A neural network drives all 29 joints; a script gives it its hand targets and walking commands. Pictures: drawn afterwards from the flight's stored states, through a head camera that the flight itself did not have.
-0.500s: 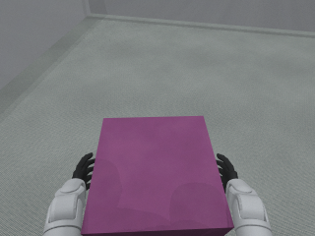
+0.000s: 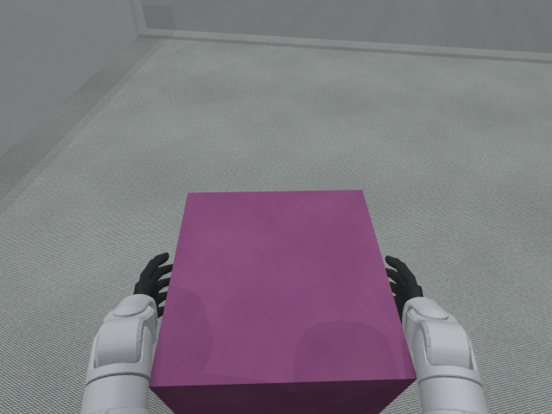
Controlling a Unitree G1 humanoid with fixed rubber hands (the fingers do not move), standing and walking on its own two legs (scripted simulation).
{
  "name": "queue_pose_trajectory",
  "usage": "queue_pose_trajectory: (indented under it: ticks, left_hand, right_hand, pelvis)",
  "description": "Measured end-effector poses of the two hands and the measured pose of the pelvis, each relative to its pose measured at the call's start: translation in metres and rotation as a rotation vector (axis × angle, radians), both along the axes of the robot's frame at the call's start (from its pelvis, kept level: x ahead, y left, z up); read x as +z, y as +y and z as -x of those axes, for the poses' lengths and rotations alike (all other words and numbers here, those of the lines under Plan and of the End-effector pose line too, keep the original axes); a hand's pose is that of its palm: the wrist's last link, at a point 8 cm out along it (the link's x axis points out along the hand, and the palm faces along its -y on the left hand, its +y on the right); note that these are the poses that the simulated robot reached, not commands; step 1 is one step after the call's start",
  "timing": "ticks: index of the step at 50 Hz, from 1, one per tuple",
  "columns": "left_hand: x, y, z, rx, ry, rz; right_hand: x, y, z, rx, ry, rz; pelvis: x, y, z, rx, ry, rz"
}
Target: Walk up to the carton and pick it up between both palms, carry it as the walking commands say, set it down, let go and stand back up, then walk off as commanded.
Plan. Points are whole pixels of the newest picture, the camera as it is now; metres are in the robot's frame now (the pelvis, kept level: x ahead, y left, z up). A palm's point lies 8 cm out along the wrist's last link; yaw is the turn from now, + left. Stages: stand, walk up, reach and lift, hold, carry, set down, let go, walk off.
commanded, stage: reach and lift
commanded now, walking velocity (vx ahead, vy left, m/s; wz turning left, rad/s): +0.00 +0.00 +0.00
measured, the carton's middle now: (277, 308) +0.30 +0.01 -0.04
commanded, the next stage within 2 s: hold in 0.70 s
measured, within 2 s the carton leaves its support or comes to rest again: neither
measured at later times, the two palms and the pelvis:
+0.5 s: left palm (150, 298) +0.28 +0.19 +0.02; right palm (410, 304) +0.29 -0.19 +0.02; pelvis +0.02 +0.00 +0.00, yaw +0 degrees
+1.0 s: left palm (147, 309) +0.26 +0.19 +0.02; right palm (413, 316) +0.27 -0.19 +0.02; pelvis +0.02 +0.00 +0.00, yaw +1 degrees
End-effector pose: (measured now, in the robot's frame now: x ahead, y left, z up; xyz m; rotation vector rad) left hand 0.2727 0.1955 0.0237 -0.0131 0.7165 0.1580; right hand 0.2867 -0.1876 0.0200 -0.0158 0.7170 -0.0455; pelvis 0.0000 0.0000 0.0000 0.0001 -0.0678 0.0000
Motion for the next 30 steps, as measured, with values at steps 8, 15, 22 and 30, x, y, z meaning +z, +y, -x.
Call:
queue_pose_trajectory:
  ticks: [8, 15, 22, 30]
  left_hand:
    - [0.003, -0.003, -0.011, -0.017, -0.004, -0.005]
    - [0.004, -0.005, -0.015, -0.025, -0.006, -0.006]
    - [0.002, -0.004, -0.012, -0.018, -0.005, 0.000]
    - [0.000, -0.002, -0.003, -0.004, -0.001, 0.001]
  right_hand:
    - [0.002, -0.003, -0.005, -0.017, -0.004, -0.006]
    - [0.003, -0.005, -0.007, -0.025, -0.006, -0.008]
    - [0.001, -0.004, -0.005, -0.020, -0.004, -0.006]
    - [-0.001, -0.002, 0.000, -0.011, 0.000, -0.008]
  pelvis:
    - [0.000, 0.000, 0.003, 0.003, 0.009, 0.000]
    - [0.001, 0.000, -0.004, 0.002, 0.013, 0.000]
    - [0.002, 0.001, -0.014, 0.003, 0.016, -0.001]
    - [0.003, 0.000, -0.023, 0.009, 0.011, -0.001]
